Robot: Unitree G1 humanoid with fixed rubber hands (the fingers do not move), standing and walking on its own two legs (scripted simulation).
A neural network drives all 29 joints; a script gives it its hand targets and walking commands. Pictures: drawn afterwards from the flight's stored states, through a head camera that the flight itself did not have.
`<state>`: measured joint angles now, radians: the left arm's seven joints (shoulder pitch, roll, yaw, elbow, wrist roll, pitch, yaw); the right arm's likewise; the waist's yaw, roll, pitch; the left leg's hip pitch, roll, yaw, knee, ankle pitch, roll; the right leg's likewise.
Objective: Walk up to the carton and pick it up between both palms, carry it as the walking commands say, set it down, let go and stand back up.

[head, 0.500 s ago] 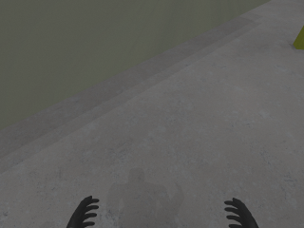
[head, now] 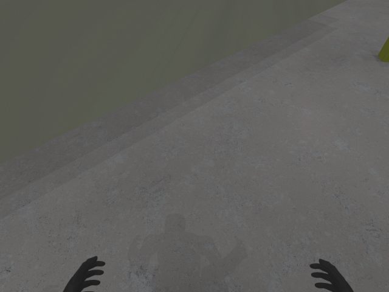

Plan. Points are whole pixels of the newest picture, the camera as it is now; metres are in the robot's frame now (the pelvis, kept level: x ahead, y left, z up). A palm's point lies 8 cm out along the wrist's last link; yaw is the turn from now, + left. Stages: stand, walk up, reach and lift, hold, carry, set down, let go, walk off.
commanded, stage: stand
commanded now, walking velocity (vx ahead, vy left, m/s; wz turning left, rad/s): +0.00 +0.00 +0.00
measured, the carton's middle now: out of the picture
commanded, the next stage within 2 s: walk up in 1.82 s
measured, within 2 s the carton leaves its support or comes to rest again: neither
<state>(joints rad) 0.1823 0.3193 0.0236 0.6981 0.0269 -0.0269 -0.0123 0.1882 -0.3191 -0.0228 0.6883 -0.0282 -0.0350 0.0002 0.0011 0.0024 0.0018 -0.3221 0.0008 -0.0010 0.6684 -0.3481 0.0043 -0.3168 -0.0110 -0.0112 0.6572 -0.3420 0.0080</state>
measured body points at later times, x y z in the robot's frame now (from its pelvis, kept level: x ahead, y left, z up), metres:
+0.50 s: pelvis +0.00 +0.00 +0.01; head +0.01 +0.00 +0.46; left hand +0.14 +0.27 -0.10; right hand +0.14 -0.27 -0.09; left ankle +0.00 +0.12 -0.72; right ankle +0.00 -0.12 -0.72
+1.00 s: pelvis +0.00 +0.00 +0.02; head +0.00 +0.00 +0.47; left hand +0.12 +0.31 -0.09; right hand +0.12 -0.31 -0.09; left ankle +0.00 +0.12 -0.72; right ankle +0.00 -0.13 -0.72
